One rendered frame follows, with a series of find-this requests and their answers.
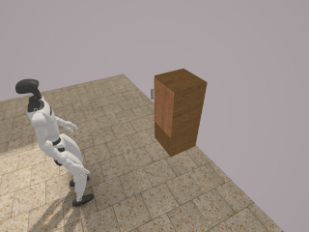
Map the right robot forearm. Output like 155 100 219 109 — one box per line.
42 143 74 169

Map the handle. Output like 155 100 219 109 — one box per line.
151 89 156 100

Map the right robot upper arm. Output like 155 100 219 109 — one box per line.
31 112 53 150

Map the robot right hand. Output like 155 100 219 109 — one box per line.
69 163 91 180

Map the humanoid robot head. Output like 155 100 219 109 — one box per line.
15 78 44 113

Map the cupboard door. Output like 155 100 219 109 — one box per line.
154 78 175 137

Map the robot left hand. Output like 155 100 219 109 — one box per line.
62 121 78 132

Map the humanoid robot torso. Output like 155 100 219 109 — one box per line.
27 99 66 152

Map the left robot forearm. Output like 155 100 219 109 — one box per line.
55 116 66 127

